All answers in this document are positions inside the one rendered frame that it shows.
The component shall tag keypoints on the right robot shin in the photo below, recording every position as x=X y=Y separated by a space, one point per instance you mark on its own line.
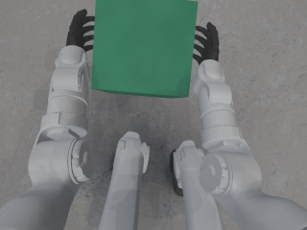
x=188 y=143

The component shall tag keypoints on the robot right hand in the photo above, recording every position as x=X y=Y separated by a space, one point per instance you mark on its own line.
x=210 y=44

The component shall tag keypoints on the robot shin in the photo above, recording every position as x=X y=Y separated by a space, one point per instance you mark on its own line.
x=122 y=142
x=188 y=143

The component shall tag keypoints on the robot right upper arm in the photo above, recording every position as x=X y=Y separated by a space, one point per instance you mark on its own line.
x=234 y=180

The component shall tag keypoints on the robot left upper arm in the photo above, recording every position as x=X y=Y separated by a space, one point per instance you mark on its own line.
x=58 y=168

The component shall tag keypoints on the robot left forearm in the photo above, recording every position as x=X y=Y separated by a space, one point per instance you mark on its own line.
x=67 y=100

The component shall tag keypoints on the carton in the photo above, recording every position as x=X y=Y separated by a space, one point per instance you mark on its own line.
x=144 y=47

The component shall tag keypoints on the robot right forearm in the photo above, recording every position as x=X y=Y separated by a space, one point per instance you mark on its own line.
x=219 y=125

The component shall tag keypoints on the robot left hand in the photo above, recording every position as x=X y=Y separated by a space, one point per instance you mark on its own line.
x=76 y=32

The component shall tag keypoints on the left robot shin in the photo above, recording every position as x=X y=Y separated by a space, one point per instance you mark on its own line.
x=122 y=142

